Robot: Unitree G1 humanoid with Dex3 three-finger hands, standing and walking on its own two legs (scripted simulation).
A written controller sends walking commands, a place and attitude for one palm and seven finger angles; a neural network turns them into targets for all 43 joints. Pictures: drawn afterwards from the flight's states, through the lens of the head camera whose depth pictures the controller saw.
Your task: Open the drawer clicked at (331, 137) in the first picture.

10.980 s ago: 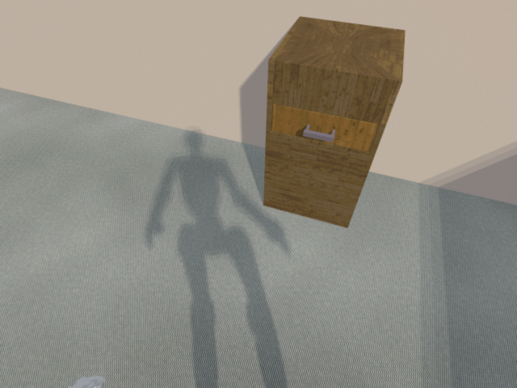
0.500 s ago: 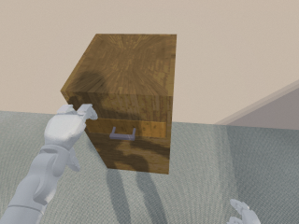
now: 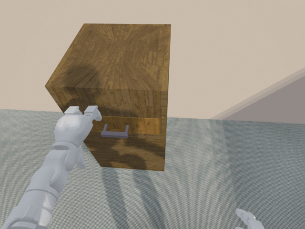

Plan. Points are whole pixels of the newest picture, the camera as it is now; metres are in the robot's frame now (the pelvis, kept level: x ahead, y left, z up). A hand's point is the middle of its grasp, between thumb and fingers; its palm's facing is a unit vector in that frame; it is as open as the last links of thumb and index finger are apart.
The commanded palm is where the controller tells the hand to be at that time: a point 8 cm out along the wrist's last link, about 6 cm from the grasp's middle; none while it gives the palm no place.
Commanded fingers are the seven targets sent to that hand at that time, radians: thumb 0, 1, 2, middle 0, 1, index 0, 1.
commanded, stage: move the hooked fingers above the handle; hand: left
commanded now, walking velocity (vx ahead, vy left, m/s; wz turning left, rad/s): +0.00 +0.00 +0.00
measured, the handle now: (115, 130) +0.51 +0.22 -0.21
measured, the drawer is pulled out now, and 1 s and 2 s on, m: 0.00 0.00 0.00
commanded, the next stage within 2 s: lower the fingers behind the handle in 1.76 s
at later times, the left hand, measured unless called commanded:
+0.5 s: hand (100, 135) +0.40 +0.22 -0.07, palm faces -0.08 -0.04 -1.00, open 13.8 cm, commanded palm +0.39 +0.22 -0.01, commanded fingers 0.00 -0.50 0.30 -0.30 -1.20 -0.30 -1.20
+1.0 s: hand (109, 135) +0.45 +0.22 -0.15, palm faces -0.07 -0.01 -1.00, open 13.8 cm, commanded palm +0.45 +0.21 -0.10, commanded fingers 0.00 -0.50 0.30 -0.30 -1.20 -0.30 -1.20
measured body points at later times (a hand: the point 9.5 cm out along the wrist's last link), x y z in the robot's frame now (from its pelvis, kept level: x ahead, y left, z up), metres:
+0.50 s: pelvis -0.01 +0.01 -0.04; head +0.09 +0.00 +0.40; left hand +0.40 +0.22 -0.01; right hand +0.05 -0.27 -0.17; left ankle +0.00 +0.11 -0.72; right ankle -0.01 -0.10 -0.72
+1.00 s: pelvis -0.03 +0.02 -0.10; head +0.12 +0.03 +0.32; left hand +0.45 +0.21 -0.10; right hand -0.02 -0.26 -0.23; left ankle +0.00 +0.11 -0.72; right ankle -0.01 -0.10 -0.72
